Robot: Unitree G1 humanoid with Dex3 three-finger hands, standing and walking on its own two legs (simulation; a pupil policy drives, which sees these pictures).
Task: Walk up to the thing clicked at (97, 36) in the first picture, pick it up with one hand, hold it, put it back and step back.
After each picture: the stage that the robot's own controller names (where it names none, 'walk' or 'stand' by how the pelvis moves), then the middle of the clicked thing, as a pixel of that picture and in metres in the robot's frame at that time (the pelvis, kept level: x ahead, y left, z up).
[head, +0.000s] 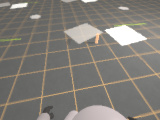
stand; (97, 38) +1.81 -0.16 -0.66
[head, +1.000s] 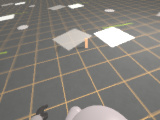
walk; (86, 43) +1.68 +0.19 -0.64
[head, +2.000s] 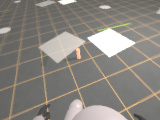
walk; (78, 53) +1.16 +0.30 -0.65
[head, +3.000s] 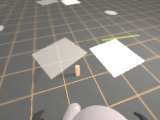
walk; (77, 70) +0.74 +0.21 -0.63
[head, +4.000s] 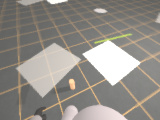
walk; (72, 84) +0.48 +0.20 -0.63
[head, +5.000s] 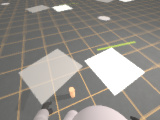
stand; (72, 92) +0.41 +0.21 -0.65
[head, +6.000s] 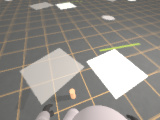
stand; (72, 94) +0.38 +0.20 -0.65
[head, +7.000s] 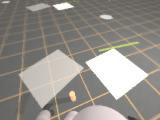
stand; (72, 96) +0.35 +0.20 -0.66
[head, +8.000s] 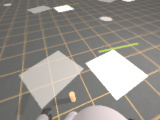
stand; (72, 97) +0.35 +0.21 -0.66
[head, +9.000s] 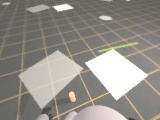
stand; (72, 97) +0.34 +0.21 -0.66
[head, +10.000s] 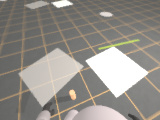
go down; (72, 95) +0.35 +0.20 -0.66
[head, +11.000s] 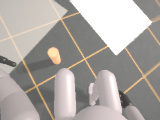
go down; (55, 57) +0.42 +0.25 -0.23
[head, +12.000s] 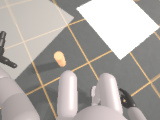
approach; (60, 60) +0.42 +0.24 -0.26
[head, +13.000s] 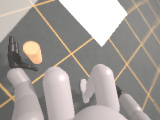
close in; (35, 55) +0.41 +0.29 -0.16
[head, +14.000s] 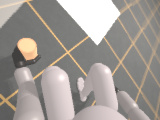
close; (30, 53) +0.41 +0.29 -0.16
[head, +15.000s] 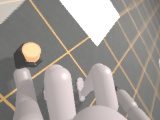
lift; (32, 56) +0.38 +0.29 -0.16
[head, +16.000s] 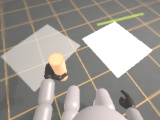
lift; (60, 69) +0.32 +0.20 +0.03
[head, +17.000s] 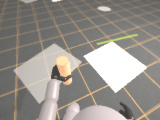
hold; (65, 72) +0.32 +0.18 +0.04
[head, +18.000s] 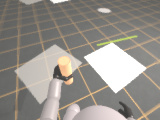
hold; (66, 72) +0.32 +0.17 +0.03
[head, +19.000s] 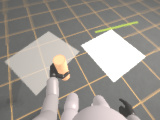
crouch; (62, 69) +0.35 +0.19 -0.02
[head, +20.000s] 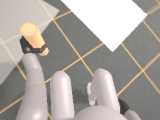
lower; (37, 43) +0.49 +0.28 -0.05
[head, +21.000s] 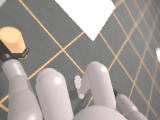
lower; (17, 47) +0.44 +0.31 -0.16
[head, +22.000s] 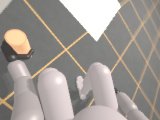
lower; (22, 48) +0.43 +0.31 -0.16
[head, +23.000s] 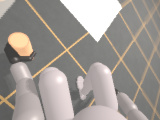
lower; (25, 50) +0.42 +0.31 -0.16
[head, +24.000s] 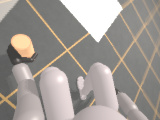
lower; (26, 51) +0.41 +0.30 -0.16
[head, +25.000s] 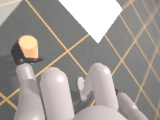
open; (31, 52) +0.41 +0.28 -0.16
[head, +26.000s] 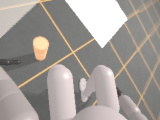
stand; (40, 51) +0.41 +0.28 -0.17
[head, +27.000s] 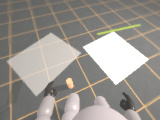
stand; (70, 83) +0.39 +0.20 -0.53
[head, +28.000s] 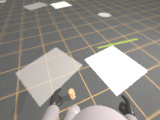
stand; (72, 94) +0.37 +0.20 -0.60
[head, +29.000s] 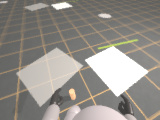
stand; (72, 94) +0.37 +0.20 -0.60
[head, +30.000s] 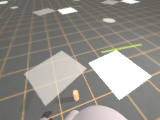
stand; (76, 95) +0.39 +0.18 -0.65
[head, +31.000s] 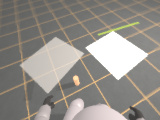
walk; (76, 80) +0.45 +0.17 -0.62
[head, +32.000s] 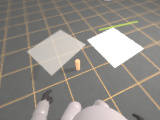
walk; (77, 65) +0.73 +0.18 -0.62
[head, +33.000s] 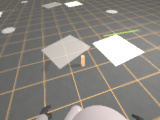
stand; (82, 61) +1.01 +0.18 -0.64
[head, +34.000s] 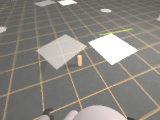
stand; (79, 60) +1.00 +0.19 -0.66
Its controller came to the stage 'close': yes
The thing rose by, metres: 0.68
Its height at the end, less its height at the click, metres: +0.00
